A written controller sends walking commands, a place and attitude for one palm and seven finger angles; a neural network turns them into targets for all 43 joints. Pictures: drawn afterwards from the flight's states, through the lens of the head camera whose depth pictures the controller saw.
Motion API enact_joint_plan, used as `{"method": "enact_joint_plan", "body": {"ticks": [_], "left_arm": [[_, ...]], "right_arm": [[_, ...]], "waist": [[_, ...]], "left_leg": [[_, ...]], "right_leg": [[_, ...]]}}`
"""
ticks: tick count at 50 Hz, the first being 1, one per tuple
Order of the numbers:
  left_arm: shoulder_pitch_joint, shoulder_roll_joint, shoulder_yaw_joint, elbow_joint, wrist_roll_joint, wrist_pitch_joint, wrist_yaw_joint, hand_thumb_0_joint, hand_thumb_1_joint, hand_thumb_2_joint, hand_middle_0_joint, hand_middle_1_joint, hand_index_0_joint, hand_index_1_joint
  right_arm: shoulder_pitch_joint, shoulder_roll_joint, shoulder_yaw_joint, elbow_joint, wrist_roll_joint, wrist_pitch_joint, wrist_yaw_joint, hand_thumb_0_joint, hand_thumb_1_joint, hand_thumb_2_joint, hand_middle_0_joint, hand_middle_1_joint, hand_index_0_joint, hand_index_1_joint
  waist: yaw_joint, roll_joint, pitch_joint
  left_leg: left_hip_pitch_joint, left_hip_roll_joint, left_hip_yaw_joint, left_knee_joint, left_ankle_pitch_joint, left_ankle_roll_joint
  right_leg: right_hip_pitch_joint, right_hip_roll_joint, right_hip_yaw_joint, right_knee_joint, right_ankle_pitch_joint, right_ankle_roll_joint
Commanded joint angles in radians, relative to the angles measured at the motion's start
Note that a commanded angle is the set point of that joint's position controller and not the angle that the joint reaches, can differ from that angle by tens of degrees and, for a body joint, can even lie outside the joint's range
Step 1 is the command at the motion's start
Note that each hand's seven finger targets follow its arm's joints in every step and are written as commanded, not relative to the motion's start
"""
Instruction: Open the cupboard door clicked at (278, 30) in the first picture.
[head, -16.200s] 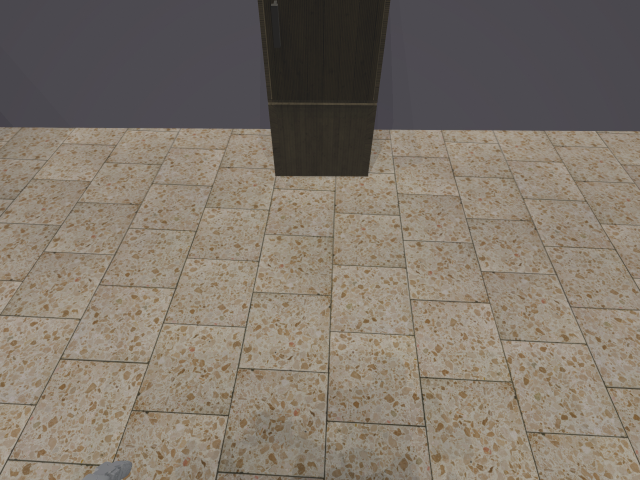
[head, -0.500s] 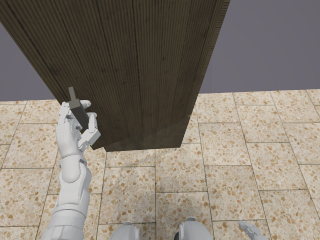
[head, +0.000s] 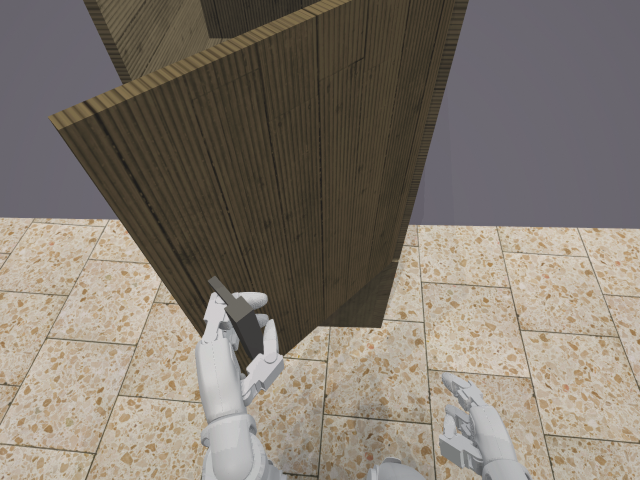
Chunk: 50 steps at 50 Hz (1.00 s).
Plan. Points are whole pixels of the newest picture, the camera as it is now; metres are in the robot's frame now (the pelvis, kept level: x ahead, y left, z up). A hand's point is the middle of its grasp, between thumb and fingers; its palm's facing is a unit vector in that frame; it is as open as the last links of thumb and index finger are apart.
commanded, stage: open thumb and fingers to let go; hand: left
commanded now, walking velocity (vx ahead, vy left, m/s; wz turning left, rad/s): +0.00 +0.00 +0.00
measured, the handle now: (238, 321) +0.30 +0.12 +0.03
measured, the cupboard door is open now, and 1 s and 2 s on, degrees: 45 43 44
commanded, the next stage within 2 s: slide the hand sideways off the handle in 0.78 s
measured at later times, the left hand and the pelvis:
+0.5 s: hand (260, 351) +0.26 +0.09 +0.04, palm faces +0.40 -0.92 -0.01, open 12.8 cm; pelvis -0.03 -0.02 -0.01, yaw +1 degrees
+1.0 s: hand (257, 367) +0.25 +0.09 +0.03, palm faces +0.08 -0.99 -0.09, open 15.9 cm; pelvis -0.03 +0.01 -0.01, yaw +0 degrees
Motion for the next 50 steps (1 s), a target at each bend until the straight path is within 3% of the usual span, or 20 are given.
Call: {"method": "enact_joint_plan", "body": {"ticks": [1,6,7,11,14,18,20,23,25,27,30,35,38,40,44,45,46,47,48,50], "left_arm": [[-0.2,-0.08,0.07,-0.17,0.013,-0.071,0.047,0.0,0.69,0.81,-0.385,-1.327,-0.385,-1.327],[-0.176,-0.042,0.096,-0.178,-0.011,-0.087,0.012,0.0,0.34,0.66,-0.36,-1.29,-0.36,-1.29],[-0.189,-0.036,0.095,-0.168,-0.012,-0.09,0.004,0.0,0.27,0.63,-0.355,-1.283,-0.355,-1.283],[-0.196,0.004,0.142,-0.144,-0.03,-0.112,-0.017,0.0,-0.01,0.51,-0.335,-1.253,-0.335,-1.253],[-0.228,0.0,0.144,-0.111,-0.052,-0.128,-0.035,0.0,-0.22,0.42,-0.32,-1.23,-0.32,-1.23],[-0.29,0.01,0.154,-0.106,-0.073,-0.151,-0.052,0.0,-0.5,0.3,-0.3,-1.2,-0.3,-1.2],[-0.307,0.014,0.156,-0.089,-0.078,-0.154,-0.051,0.0,-0.5,0.3,-0.3,-1.2,-0.3,-1.2],[-0.335,0.009,0.158,-0.084,-0.082,-0.157,-0.042,0.0,-0.5,0.3,-0.275,-1.05,-0.275,-1.05],[-0.324,0.02,0.166,-0.069,-0.071,-0.152,-0.03,0.0,-0.5,0.3,-0.258,-0.95,-0.258,-0.95],[-0.342,-0.007,0.139,-0.058,-0.065,-0.147,-0.022,0.0,-0.5,0.3,-0.242,-0.85,-0.242,-0.85],[-0.321,0.015,0.167,-0.052,-0.06,-0.141,-0.01,0.0,-0.5,0.3,-0.217,-0.7,-0.217,-0.7],[-0.343,-0.033,0.115,-0.065,-0.026,-0.138,0.019,0.0,-0.5,0.3,-0.175,-0.45,-0.175,-0.45],[-0.35,-0.044,0.111,-0.051,-0.015,-0.131,0.039,0.0,-0.5,0.3,-0.15,-0.3,-0.15,-0.3],[-0.339,-0.022,0.137,-0.051,-0.006,-0.126,0.049,0.0,-0.5,0.3,-0.15,-0.3,-0.15,-0.3],[-0.368,-0.053,0.12,-0.034,-0.018,-0.113,0.056,0.0,-0.5,0.3,-0.15,-0.3,-0.15,-0.3],[-0.386,0.058,-0.071,-0.048,0.1,-0.153,-0.151,0.0,-0.5,0.3,-0.15,-0.3,-0.15,-0.3],[-0.447,0.158,0.034,-0.127,0.065,-0.196,-0.261,0.0,-0.5,0.3,-0.15,-0.3,-0.15,-0.3],[-0.428,0.158,0.013,-0.139,0.047,-0.211,-0.349,0.0,-0.5,0.3,-0.15,-0.3,-0.15,-0.3],[-0.393,0.134,-0.012,-0.134,0.006,-0.215,-0.435,0.0,-0.5,0.3,-0.15,-0.3,-0.15,-0.3],[-0.387,0.072,-0.039,-0.174,-0.119,-0.199,-0.565,0.0,-0.5,0.3,-0.15,-0.3,-0.15,-0.3]], "right_arm": [[-0.038,-0.095,-0.044,-0.105,-0.002,-0.053,-0.024,0.0,-0.9,-0.9,0.2,0.3,0.2,0.3],[-0.017,-0.097,-0.054,-0.102,0.004,-0.057,-0.031,0.0,-0.9,-0.9,0.2,0.3,0.2,0.3],[-0.01,-0.098,-0.053,-0.097,0.004,-0.056,-0.032,0.0,-0.9,-0.9,0.2,0.3,0.2,0.3],[-0.017,-0.103,-0.06,-0.089,0.008,-0.054,-0.037,0.0,-0.9,-0.9,0.2,0.3,0.2,0.3],[-0.02,-0.109,-0.06,-0.083,0.01,-0.057,-0.039,0.0,-0.9,-0.9,0.2,0.3,0.2,0.3],[-0.025,-0.116,-0.063,-0.079,0.012,-0.061,-0.041,0.0,-0.9,-0.9,0.2,0.3,0.2,0.3],[-0.026,-0.12,-0.064,-0.082,0.014,-0.061,-0.042,0.0,-0.9,-0.9,0.2,0.3,0.2,0.3],[-0.026,-0.12,-0.064,-0.082,0.013,-0.061,-0.042,0.0,-0.9,-0.9,0.2,0.3,0.2,0.3],[-0.022,-0.124,-0.066,-0.085,0.014,-0.058,-0.043,0.0,-0.9,-0.9,0.2,0.3,0.2,0.3],[-0.024,-0.121,-0.063,-0.085,0.013,-0.057,-0.04,0.0,-0.9,-0.9,0.2,0.3,0.2,0.3],[-0.025,-0.123,-0.064,-0.091,0.014,-0.052,-0.042,0.0,-0.9,-0.9,0.2,0.3,0.2,0.3],[-0.026,-0.12,-0.061,-0.101,0.009,-0.052,-0.033,0.0,-0.9,-0.9,0.2,0.3,0.2,0.3],[-0.032,-0.115,-0.056,-0.101,0.004,-0.052,-0.031,0.0,-0.9,-0.9,0.2,0.3,0.2,0.3],[-0.034,-0.115,-0.054,-0.104,0.004,-0.049,-0.034,0.0,-0.9,-0.9,0.2,0.3,0.2,0.3],[-0.044,-0.11,-0.047,-0.1,0.003,-0.044,-0.033,0.0,-0.9,-0.9,0.2,0.3,0.2,0.3],[0.001,-0.15,-0.041,-0.082,0.004,-0.049,-0.032,0.0,-0.9,-0.9,0.2,0.3,0.2,0.3],[0.011,-0.153,-0.054,-0.105,0.015,-0.046,-0.038,0.0,-0.9,-0.9,0.2,0.3,0.2,0.3],[0.01,-0.153,-0.053,-0.115,0.018,-0.045,-0.042,0.0,-0.9,-0.9,0.2,0.3,0.2,0.3],[0.017,-0.153,-0.051,-0.131,0.029,-0.051,-0.043,0.0,-0.9,-0.9,0.2,0.3,0.2,0.3],[0.006,-0.158,-0.045,-0.168,0.06,-0.067,-0.043,0.0,-0.9,-0.9,0.2,0.3,0.2,0.3]], "waist": [[-0.011,-0.101,-0.227],[-0.012,-0.131,-0.276],[-0.02,-0.139,-0.256],[-0.015,-0.146,-0.24],[-0.022,-0.167,-0.21],[-0.019,-0.136,-0.224],[-0.023,-0.15,-0.219],[-0.017,-0.132,-0.236],[-0.016,-0.154,-0.243],[-0.02,-0.135,-0.226],[-0.008,-0.149,-0.229],[-0.009,-0.099,-0.228],[-0.007,-0.109,-0.218],[0.005,-0.102,-0.221],[-0.002,-0.109,-0.202],[-0.085,-0.125,-0.142],[-0.047,-0.066,-0.243],[-0.038,-0.035,-0.273],[-0.047,-0.033,-0.248],[-0.046,-0.007,-0.251]], "left_leg": [[-0.001,-0.066,0.0,-0.075,0.237,0.033],[-0.039,-0.067,0.003,-0.066,0.235,0.031],[-0.05,-0.066,-0.001,-0.065,0.226,0.031],[-0.085,-0.065,-0.002,-0.061,0.187,0.032],[-0.101,-0.065,-0.005,-0.06,0.15,0.034],[-0.102,-0.067,-0.004,-0.055,0.135,0.037],[-0.099,-0.066,-0.005,-0.053,0.132,0.039],[-0.092,-0.07,0.002,-0.057,0.13,0.041],[-0.084,-0.068,-0.001,-0.062,0.144,0.043],[-0.075,-0.07,0.006,-0.068,0.133,0.044],[-0.069,-0.069,0.003,-0.078,0.14,0.045],[-0.01,-0.066,0.002,-0.102,0.168,0.048],[-0.013,-0.067,0.004,-0.105,0.158,0.047],[-0.013,-0.067,0.001,-0.111,0.159,0.046],[-0.011,-0.067,0.002,-0.116,0.14,0.044],[-0.018,-0.064,0.011,-0.087,0.137,0.063],[-0.009,-0.065,0.011,-0.076,0.155,0.067],[0.011,-0.065,0.009,-0.077,0.173,0.068],[0.011,-0.065,0.009,-0.077,0.175,0.068],[0.044,-0.065,-0.003,-0.093,0.172,0.067]], "right_leg": [[0.251,-0.016,0.143,-0.188,0.336,0.058],[0.356,-0.052,0.221,-0.219,0.42,0.081],[0.355,-0.059,0.232,-0.226,0.422,0.085],[0.358,-0.072,0.268,-0.249,0.339,0.088],[0.333,-0.076,0.278,-0.269,0.254,0.09],[0.315,-0.076,0.285,-0.271,0.179,0.084],[0.302,-0.072,0.281,-0.276,0.156,0.083],[0.298,-0.069,0.274,-0.272,0.129,0.079],[0.302,-0.062,0.262,-0.266,0.144,0.075],[0.278,-0.059,0.247,-0.265,0.122,0.073],[0.286,-0.051,0.235,-0.265,0.114,0.066],[0.231,-0.021,0.157,-0.218,0.141,0.049],[0.218,-0.015,0.146,-0.211,0.134,0.049],[0.22,-0.011,0.138,-0.206,0.131,0.045],[0.202,-0.007,0.127,-0.209,0.103,0.046],[0.151,-0.01,0.136,-0.176,0.18,0.047],[0.194,-0.018,0.15,-0.156,0.22,0.038],[0.211,-0.017,0.153,-0.141,0.249,0.032],[0.207,-0.017,0.151,-0.144,0.256,0.033],[0.2,-0.008,0.131,-0.149,0.225,0.027]]}}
